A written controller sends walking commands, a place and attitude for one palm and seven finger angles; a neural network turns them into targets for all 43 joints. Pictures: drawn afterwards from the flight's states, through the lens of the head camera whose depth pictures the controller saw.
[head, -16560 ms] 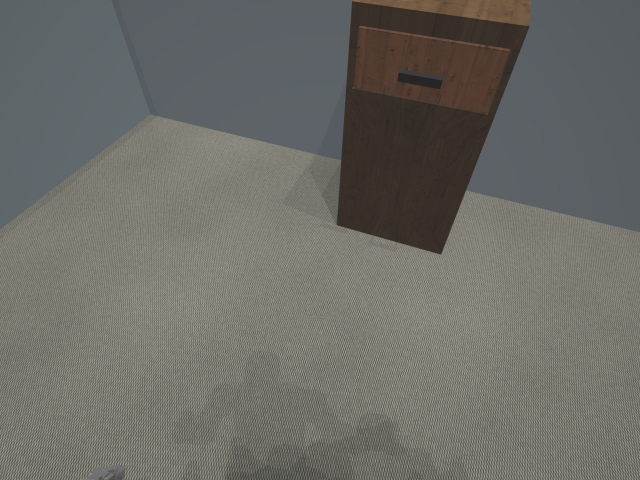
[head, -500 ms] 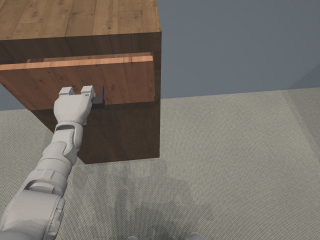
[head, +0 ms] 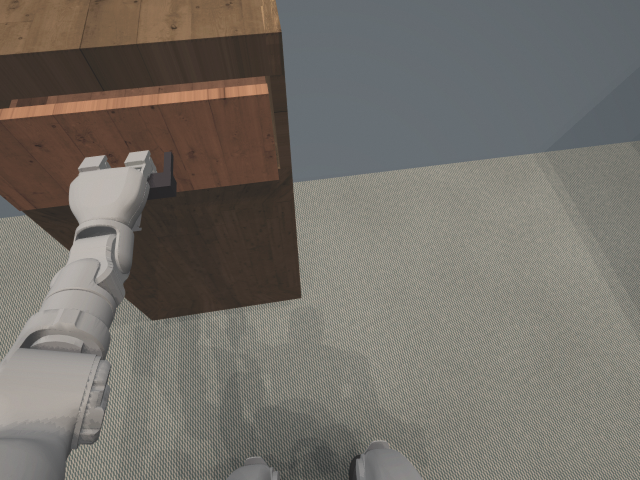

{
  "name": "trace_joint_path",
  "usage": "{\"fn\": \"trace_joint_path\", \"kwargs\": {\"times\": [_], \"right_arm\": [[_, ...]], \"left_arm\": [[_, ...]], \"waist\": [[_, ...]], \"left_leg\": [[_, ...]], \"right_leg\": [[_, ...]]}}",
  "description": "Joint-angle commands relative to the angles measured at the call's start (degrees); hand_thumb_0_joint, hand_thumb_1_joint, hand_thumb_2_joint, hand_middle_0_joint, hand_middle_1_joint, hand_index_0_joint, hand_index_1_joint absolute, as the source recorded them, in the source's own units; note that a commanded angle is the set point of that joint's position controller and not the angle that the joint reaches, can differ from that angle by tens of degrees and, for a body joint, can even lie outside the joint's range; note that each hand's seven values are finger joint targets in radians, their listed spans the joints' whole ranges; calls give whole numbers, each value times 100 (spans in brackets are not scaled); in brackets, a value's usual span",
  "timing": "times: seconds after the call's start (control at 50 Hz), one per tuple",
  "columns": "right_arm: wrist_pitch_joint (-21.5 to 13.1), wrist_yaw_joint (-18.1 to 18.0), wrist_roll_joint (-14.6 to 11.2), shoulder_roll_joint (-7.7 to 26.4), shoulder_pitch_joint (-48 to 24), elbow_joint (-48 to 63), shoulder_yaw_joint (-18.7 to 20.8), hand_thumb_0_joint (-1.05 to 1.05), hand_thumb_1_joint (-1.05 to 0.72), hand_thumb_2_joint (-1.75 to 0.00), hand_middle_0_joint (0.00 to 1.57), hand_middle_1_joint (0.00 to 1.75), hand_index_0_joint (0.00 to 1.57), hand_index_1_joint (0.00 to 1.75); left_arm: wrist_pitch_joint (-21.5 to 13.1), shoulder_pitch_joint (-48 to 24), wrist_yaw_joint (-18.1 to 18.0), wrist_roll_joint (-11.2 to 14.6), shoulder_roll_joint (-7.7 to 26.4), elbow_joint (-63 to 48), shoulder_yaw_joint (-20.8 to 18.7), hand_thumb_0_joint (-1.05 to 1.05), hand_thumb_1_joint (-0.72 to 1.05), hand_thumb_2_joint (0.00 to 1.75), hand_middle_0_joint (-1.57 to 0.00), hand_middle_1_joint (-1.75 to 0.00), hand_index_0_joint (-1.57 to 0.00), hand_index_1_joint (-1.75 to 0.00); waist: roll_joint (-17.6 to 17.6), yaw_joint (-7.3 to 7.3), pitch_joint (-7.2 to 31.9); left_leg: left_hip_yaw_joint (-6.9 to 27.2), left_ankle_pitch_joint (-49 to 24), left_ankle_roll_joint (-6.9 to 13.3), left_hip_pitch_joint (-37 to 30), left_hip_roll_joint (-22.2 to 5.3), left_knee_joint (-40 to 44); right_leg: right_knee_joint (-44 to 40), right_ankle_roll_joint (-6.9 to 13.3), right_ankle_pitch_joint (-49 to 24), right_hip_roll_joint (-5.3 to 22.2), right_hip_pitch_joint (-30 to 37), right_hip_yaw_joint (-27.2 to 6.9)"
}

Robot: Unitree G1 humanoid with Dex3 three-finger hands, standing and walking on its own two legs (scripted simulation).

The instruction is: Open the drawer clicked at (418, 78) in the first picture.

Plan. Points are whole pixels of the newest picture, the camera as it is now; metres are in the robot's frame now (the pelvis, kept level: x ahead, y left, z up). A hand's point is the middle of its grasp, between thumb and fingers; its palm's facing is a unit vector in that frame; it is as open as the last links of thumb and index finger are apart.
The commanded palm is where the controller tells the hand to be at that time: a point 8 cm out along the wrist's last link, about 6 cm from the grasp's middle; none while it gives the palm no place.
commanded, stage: pull the drawer open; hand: left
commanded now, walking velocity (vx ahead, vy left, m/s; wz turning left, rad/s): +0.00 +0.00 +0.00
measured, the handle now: (129, 176) +0.52 +0.25 +0.02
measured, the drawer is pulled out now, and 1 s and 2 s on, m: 0.03 0.12 0.30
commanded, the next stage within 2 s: open the thumb to release the handle in 1.98 s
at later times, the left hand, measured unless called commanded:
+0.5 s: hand (127, 270) +0.39 +0.24 -0.01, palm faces -0.01 -0.07 -1.00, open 6.2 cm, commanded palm +0.37 +0.24 +0.05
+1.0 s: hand (125, 276) +0.38 +0.24 +0.00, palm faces -0.06 -0.03 -1.00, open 6.1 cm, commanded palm +0.33 +0.23 +0.05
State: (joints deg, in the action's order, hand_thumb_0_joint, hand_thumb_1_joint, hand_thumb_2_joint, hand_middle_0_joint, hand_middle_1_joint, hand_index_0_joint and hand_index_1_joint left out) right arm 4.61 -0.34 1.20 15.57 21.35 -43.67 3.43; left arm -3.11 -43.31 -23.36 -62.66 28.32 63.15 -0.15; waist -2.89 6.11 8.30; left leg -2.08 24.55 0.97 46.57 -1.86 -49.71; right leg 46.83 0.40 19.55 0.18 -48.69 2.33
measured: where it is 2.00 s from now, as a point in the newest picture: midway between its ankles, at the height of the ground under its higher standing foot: outside the picture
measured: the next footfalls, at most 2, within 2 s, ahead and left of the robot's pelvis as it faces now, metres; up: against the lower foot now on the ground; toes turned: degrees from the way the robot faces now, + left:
none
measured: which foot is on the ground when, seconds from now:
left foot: down 0.00-1.00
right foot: down 0.00-1.00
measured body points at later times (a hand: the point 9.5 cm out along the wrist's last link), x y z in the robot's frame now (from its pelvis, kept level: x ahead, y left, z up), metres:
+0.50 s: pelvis +0.04 +0.02 +0.02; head +0.11 +0.01 +0.46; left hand +0.38 +0.24 +0.05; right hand +0.16 -0.24 -0.11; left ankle -0.02 +0.11 -0.69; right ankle +0.02 -0.12 -0.69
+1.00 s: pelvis +0.02 -0.01 +0.02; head +0.08 -0.03 +0.46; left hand +0.37 +0.23 +0.05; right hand +0.11 -0.27 -0.12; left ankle -0.02 +0.11 -0.69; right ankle +0.02 -0.12 -0.69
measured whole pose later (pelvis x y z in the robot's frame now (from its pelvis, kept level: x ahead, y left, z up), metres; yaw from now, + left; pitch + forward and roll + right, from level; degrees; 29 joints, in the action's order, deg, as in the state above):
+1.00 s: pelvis +0.02 -0.01 +0.02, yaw +0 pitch +15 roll +0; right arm 4.7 -1.7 0.4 13.7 14.9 -39.4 3.2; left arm -0.1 -17.9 -22.6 -61.6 21.6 39.4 1.0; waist -2.9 1.2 7.6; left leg -2.7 23.9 0.0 34.3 -1.9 -43.4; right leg 43.1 1.2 20.1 -0.2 -37.8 1.6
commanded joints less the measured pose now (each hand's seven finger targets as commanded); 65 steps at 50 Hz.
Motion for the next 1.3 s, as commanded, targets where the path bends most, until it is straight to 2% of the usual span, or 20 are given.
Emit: {"fn": "trace_joint_path", "kwargs": {"times": [0.0,0.06,0.12,0.24,0.44,0.48,0.5,0.52,0.56,0.62,0.66,0.7,0.72,0.78,0.82,0.94,1.02,1.12,1.18,1.28], "right_arm": [[-157,-21,2,851,554,469,286,0,-90,-90,20,30,20,30],[-155,9,-15,798,461,577,320,0,-90,-90,20,30,20,30],[-144,29,-41,799,285,711,335,0,-90,-90,20,30,20,30],[-158,43,-121,779,-80,892,333,0,-90,-90,20,30,20,30],[-193,98,-118,647,-762,1260,241,0,-90,-90,20,30,20,30],[-146,-43,-102,714,-714,1016,184,0,-90,-90,20,30,20,30],[-151,-95,-80,675,-673,950,191,0,-90,-90,20,30,20,30],[-144,-128,-71,673,-682,935,192,0,-90,-90,20,30,20,30],[-123,-154,-58,586,-680,941,193,0,-90,-90,20,30,20,30],[-85,-202,-40,583,-689,917,190,0,-90,-90,20,30,20,30],[-77,-225,-43,544,-717,936,166,0,-90,-90,20,30,20,30],[-90,-250,-33,539,-694,921,172,0,-90,-90,20,30,20,30],[-95,-263,-29,568,-696,937,169,0,-90,-90,20,30,20,30],[-149,-260,-15,510,-655,952,176,0,-90,-90,20,30,20,30],[-161,-232,-12,538,-673,1003,182,0,-90,-90,20,30,20,30],[-251,-157,-70,519,-787,1225,225,0,-90,-90,20,30,20,30],[-335,-105,-108,578,-974,1303,254,0,-90,-90,20,30,20,30],[-431,-48,-124,611,-1169,1341,271,0,-90,-90,20,30,20,30],[-480,14,-97,584,-1280,1415,262,0,-90,-90,20,30,20,30],[-497,43,-76,555,-1547,1471,195,0,-90,-90,20,30,20,30]], "left_arm": [[-30,-1446,-83,71,1060,-991,-184,0,90,90,-40,-135,-40,-135],[-120,-730,-40,141,885,-1353,-231,0,90,90,-40,-135,-40,-135],[-115,138,-46,242,774,-1741,-318,0,90,90,-40,-135,-40,-135],[189,1112,-208,278,444,-2680,-190,0,90,90,-40,-135,-40,-135],[984,3023,-283,323,-164,-4531,63,0,90,90,-40,-135,-40,-135],[1049,1091,-348,100,97,-4179,161,0,90,90,-40,-135,-40,-135],[1067,822,-361,-1,47,-3871,223,0,90,90,-40,-135,-40,-135],[1074,765,-369,-41,202,-3872,99,0,90,90,-40,-135,-40,-135],[1113,767,-313,-75,-72,-3741,374,0,90,90,-40,-135,-40,-135],[1015,474,-186,-28,12,-3650,331,0,90,90,-40,-135,-40,-135],[906,459,-101,-6,-155,-3394,459,0,90,90,-40,-135,-40,-135],[756,402,-55,7,-44,-3171,340,0,90,90,-40,-135,-40,-135],[652,321,-34,-5,159,-3196,178,0,90,90,-40,-135,-40,-135],[378,158,-59,-38,-24,-3068,317,0,90,90,-40,-135,-40,-135],[294,768,-80,-9,194,-2881,15,0,90,90,-40,-135,-40,-135],[132,2152,-155,173,197,-3563,-185,0,90,90,-40,-135,-40,-135],[246,3391,-258,346,321,-4161,-497,0,90,90,-40,-135,-40,-135],[529,4212,-443,396,84,-5037,-369,0,90,90,-40,-135,-40,-135],[705,5016,-558,399,-18,-5642,-350,0,90,90,-40,-135,-40,-135],[964,5397,-621,316,-347,-6033,-39,0,90,90,-40,-135,-40,-135]], "waist": [[-76,-133,2373],[-161,-364,2549],[111,-487,2518],[138,-520,1990],[-36,-718,1879],[47,-298,1320],[47,-264,1273],[10,-345,1389],[-260,-395,1713],[-62,-401,1995],[17,-389,1773],[292,-391,1716],[257,-427,1780],[212,-394,1731],[405,-556,1798],[340,-813,2035],[431,-911,1819],[260,-827,1529],[61,-922,1606],[85,-845,1187]], "left_leg": [[71,-1966,131,-1241,297,572],[47,-2323,97,-1471,255,635],[31,-2628,101,-1531,219,707],[37,-3093,84,-1884,137,901],[190,-4643,-52,-2738,20,925],[256,-3895,-87,-2594,38,937],[229,-3623,-74,-2591,77,937],[213,-3681,-75,-2655,94,948],[199,-3963,-132,-2892,140,891],[215,-4099,-114,-2886,176,836],[182,-3797,-69,-2711,220,840],[123,-3425,-10,-2501,273,840],[127,-3365,-11,-2421,284,847],[88,-2927,19,-2221,329,814],[42,-2651,45,-1976,372,840],[-77,-2455,70,-1759,380,957],[-107,-2460,51,-1670,343,1080],[-97,-2630,23,-1940,267,1148],[-91,-2936,-13,-2173,238,1133],[-10,-2888,-33,-2336,200,1117]], "right_leg": [[-476,140,-1647,-267,1755,-113],[-441,164,-1888,-274,1964,-90],[-492,172,-2148,-274,2226,-96],[-641,154,-2310,-268,2249,-22],[-623,125,-2961,-211,2521,90],[-683,118,-2411,-229,1984,136],[-707,137,-2211,-227,1887,142],[-732,166,-2229,-233,1978,116],[-677,180,-2372,-214,2045,117],[-643,182,-2614,-203,2268,78],[-667,172,-2533,-192,2206,81],[-697,162,-2561,-182,2325,46],[-683,174,-2572,-172,2403,11],[-646,174,-2409,-162,2285,-5],[-674,180,-2392,-171,2544,-64],[-696,170,-2683,-144,3064,-210],[-746,168,-2828,-148,3246,-249],[-788,180,-2618,-185,2990,-172],[-719,181,-2667,-190,2951,-121],[-719,175,-2245,-228,2597,-9]]}}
